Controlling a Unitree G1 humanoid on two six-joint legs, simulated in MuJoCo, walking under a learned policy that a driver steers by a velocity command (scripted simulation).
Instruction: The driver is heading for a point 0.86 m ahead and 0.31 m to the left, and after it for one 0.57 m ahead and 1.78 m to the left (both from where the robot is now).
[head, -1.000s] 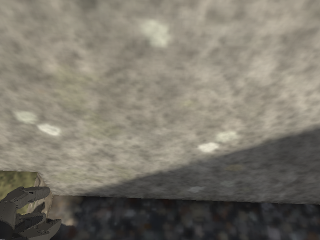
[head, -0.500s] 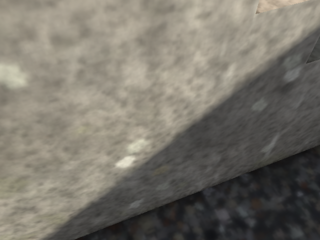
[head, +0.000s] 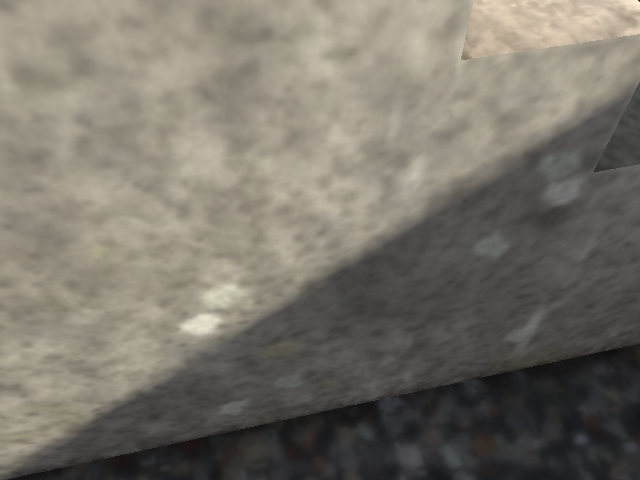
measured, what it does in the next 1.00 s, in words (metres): steps to the left, turning left: left foot, then right foot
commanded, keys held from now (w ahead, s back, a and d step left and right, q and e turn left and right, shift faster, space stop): w+q+shift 0.70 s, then w+e+shift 0.30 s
